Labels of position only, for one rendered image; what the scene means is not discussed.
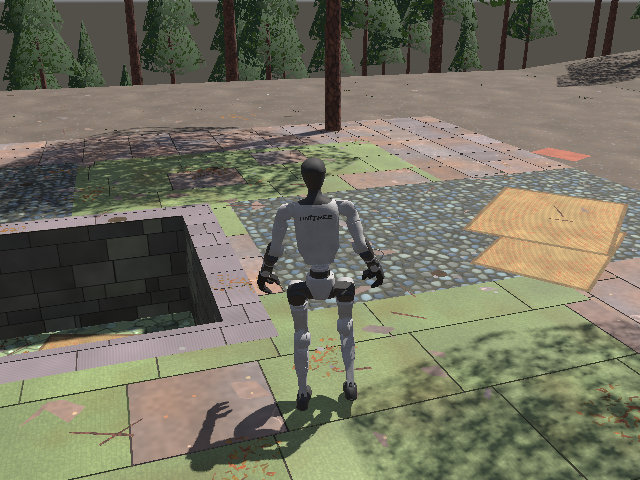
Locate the robot left upper arm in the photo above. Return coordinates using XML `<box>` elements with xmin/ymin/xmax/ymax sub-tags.
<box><xmin>268</xmin><ymin>202</ymin><xmax>295</xmax><ymax>257</ymax></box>

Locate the robot right upper arm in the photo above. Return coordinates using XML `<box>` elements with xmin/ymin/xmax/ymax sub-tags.
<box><xmin>336</xmin><ymin>200</ymin><xmax>369</xmax><ymax>254</ymax></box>

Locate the robot right forearm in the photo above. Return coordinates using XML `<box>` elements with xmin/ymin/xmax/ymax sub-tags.
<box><xmin>359</xmin><ymin>238</ymin><xmax>380</xmax><ymax>272</ymax></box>

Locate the robot right hand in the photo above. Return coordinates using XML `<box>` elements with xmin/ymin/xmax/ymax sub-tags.
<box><xmin>362</xmin><ymin>265</ymin><xmax>385</xmax><ymax>288</ymax></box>

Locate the right robot thigh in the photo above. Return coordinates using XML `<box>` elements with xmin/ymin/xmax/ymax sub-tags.
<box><xmin>334</xmin><ymin>277</ymin><xmax>355</xmax><ymax>336</ymax></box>

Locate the robot left hand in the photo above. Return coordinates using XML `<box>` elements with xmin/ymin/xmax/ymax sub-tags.
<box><xmin>257</xmin><ymin>271</ymin><xmax>280</xmax><ymax>294</ymax></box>

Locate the robot left forearm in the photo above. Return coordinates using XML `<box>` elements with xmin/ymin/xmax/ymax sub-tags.
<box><xmin>260</xmin><ymin>242</ymin><xmax>279</xmax><ymax>277</ymax></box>

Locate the robot right foot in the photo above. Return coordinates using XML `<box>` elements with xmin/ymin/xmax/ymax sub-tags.
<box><xmin>343</xmin><ymin>381</ymin><xmax>357</xmax><ymax>401</ymax></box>

